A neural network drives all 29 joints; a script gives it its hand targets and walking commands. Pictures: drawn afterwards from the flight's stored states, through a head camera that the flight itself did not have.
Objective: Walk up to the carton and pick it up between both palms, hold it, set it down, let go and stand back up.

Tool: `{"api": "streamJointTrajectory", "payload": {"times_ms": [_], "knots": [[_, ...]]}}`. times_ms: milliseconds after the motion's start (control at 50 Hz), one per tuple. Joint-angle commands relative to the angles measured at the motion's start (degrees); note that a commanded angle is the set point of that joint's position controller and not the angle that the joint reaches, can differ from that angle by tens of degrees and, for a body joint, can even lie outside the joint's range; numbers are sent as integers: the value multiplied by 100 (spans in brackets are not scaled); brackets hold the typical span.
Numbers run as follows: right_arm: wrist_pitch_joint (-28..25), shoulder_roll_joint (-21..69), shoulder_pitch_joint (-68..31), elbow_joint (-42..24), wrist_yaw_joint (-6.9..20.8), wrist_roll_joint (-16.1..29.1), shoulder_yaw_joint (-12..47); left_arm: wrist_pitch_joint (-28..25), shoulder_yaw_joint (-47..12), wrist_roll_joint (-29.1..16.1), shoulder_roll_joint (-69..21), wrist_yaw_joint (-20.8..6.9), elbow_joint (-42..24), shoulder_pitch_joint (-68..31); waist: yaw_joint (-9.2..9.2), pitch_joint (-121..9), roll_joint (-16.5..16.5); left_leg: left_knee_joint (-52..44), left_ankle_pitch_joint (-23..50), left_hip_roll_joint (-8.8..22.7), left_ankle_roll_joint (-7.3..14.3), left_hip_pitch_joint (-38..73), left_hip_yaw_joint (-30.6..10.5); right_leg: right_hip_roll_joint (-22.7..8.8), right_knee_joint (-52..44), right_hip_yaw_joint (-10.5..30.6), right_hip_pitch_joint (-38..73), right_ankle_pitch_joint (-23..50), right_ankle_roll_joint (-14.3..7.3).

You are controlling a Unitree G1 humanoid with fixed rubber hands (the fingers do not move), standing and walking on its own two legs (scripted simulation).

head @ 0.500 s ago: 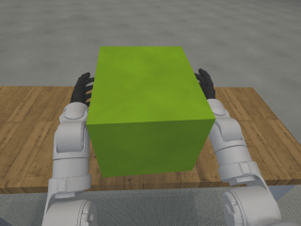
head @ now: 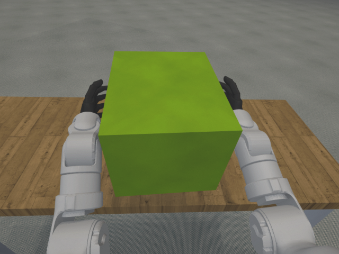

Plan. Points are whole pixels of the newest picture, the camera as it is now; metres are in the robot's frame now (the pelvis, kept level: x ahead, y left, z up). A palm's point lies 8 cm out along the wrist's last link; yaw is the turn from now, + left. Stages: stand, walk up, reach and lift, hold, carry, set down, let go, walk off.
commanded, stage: hold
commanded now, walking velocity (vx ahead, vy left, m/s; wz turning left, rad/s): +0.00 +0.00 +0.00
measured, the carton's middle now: (163, 118) +0.37 +0.01 +0.17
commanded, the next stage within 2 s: none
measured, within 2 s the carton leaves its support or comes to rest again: neither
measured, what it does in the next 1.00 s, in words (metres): stands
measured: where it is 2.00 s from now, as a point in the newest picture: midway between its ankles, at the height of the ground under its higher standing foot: outside the picture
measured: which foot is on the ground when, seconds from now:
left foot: down 0.00-1.00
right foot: down 0.00-1.00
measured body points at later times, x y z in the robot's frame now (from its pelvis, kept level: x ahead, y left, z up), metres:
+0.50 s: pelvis +0.00 +0.00 +0.00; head -0.04 +0.02 +0.45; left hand +0.37 +0.17 +0.19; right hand +0.37 -0.15 +0.19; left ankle +0.05 +0.13 -0.75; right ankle +0.00 -0.11 -0.75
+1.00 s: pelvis +0.00 +0.00 +0.00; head -0.05 +0.02 +0.45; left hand +0.37 +0.17 +0.19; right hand +0.38 -0.15 +0.20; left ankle +0.05 +0.13 -0.75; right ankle +0.00 -0.11 -0.75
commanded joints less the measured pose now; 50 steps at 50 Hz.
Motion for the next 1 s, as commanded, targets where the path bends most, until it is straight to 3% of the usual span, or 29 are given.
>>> {"api": "streamJointTrajectory", "payload": {"times_ms": [0,220,240,340,520,700,800,880,980], "knots": [[-351,3618,-5174,-1836,530,557,2678,-448,-2953,-856,-3592,-824,-1130,-4641,-28,-2585,395,-12,957,-329,8,1529,-25,202,-445,48,-367,900,375],[-327,3555,-4900,-2121,464,704,2900,-463,-3063,-918,-3522,-812,-1525,-4438,-59,-2745,407,136,1460,-346,-66,1621,-62,233,-357,43,-221,1500,407],[-311,3511,-4814,-2038,460,674,2849,-457,-3075,-915,-3507,-814,-1521,-4460,-120,-2708,447,131,1442,-328,-76,1645,-66,235,-361,36,-288,1437,401],[-291,3515,-4842,-2115,440,650,2886,-406,-2979,-846,-3448,-837,-1403,-4317,-71,-2534,307,87,1316,-333,-31,1547,-66,230,-394,50,-222,1414,409],[-299,3527,-4941,-2234,454,709,2903,-426,-3135,-957,-3513,-781,-1568,-4502,-64,-2753,407,103,1255,-304,-54,1615,-74,223,-379,56,-354,1249,398],[-263,3513,-5037,-1735,525,546,2637,-364,-2904,-798,-3504,-852,-1097,-4568,-83,-2342,353,-81,761,-308,16,1427,-38,179,-486,57,-423,780,375],[-320,3545,-5177,-1823,551,595,2703,-435,-2924,-839,-3564,-823,-1199,-4679,0,-2564,431,4,999,-313,-6,1502,-38,212,-435,37,-403,898,352],[-338,3573,-5117,-1764,551,541,2629,-435,-2939,-864,-3572,-821,-1157,-4680,-68,-2537,354,-36,864,-303,16,1479,-46,187,-459,50,-378,816,359],[-356,3595,-5137,-1791,550,546,2691,-462,-2884,-827,-3554,-836,-1185,-4671,-7,-2629,332,-35,974,-307,18,1525,-33,210,-445,25,-359,892,377]]}}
